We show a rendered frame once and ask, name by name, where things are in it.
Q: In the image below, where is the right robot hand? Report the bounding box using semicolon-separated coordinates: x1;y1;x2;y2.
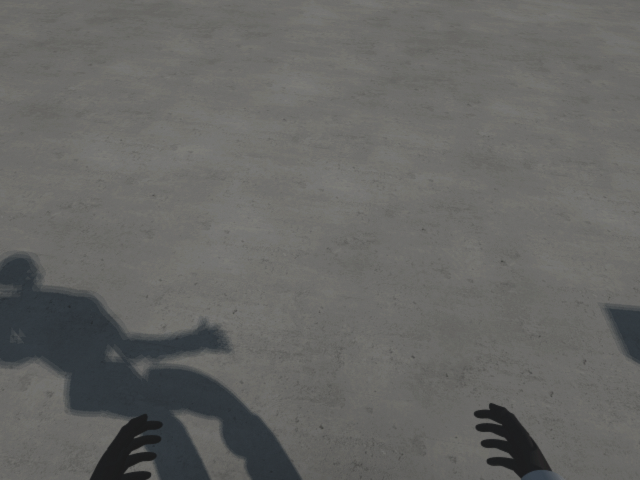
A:
474;403;552;479

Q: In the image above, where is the left robot hand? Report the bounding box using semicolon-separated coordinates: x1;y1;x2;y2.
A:
90;414;163;480

